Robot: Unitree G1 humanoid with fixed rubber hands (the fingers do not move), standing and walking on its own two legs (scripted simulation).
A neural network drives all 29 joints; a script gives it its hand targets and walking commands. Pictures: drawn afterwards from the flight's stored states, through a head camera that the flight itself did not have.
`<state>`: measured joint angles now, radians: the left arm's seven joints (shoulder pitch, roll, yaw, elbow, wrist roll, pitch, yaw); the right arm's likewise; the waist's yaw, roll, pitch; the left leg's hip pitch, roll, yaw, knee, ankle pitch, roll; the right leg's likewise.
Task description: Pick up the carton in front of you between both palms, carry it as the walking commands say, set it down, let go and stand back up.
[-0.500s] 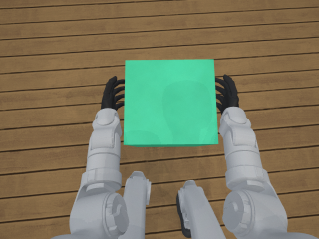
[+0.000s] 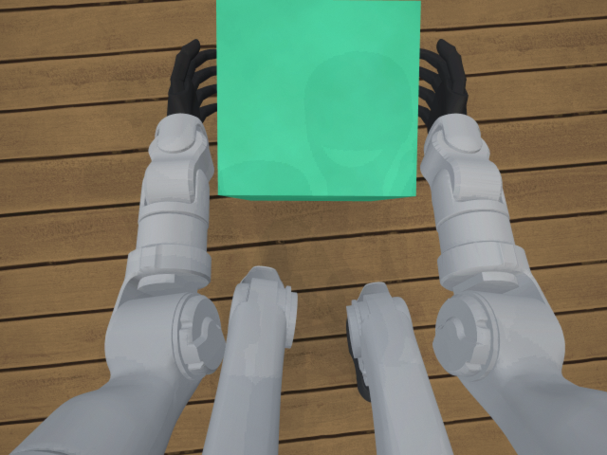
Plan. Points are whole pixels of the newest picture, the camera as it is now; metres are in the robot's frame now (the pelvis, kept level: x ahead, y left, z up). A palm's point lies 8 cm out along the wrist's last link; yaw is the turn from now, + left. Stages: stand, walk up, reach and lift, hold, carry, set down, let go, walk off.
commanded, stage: set down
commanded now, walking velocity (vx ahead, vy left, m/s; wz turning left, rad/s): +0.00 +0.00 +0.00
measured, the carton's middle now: (313, 126) +0.50 +0.06 -0.19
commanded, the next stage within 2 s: none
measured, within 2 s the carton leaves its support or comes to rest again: rests again in 0.96 s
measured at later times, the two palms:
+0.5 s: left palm (205, 122) +0.51 +0.22 -0.25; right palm (398, 126) +0.54 -0.08 -0.25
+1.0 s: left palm (211, 134) +0.50 +0.22 -0.29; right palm (395, 133) +0.54 -0.08 -0.28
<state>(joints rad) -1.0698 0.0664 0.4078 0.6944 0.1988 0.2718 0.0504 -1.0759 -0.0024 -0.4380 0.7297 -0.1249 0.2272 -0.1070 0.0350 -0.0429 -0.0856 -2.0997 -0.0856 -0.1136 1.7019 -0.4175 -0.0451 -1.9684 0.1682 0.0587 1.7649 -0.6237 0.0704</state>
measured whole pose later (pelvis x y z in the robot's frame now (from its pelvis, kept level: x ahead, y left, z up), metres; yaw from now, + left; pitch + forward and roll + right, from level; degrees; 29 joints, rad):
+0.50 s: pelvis -0.01 +0.00 -0.09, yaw -3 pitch +43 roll -4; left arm -1.35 0.23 0.38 0.84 0.12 0.27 0.05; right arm -1.39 -0.12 -0.32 0.89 -0.04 0.23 -0.19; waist 0.09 -0.04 0.23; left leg -2.29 -0.06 -0.09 2.02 -0.48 -0.05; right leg -2.16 0.23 0.06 2.09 -0.68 0.10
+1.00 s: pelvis -0.01 +0.00 -0.11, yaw -3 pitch +38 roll -1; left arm -1.38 0.27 0.39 0.94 0.09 0.23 0.00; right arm -1.45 -0.16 -0.23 1.00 0.00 0.20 -0.19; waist 0.11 -0.06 0.33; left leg -2.27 -0.01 -0.06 2.12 -0.51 -0.05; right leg -2.18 0.22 0.04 2.19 -0.68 0.07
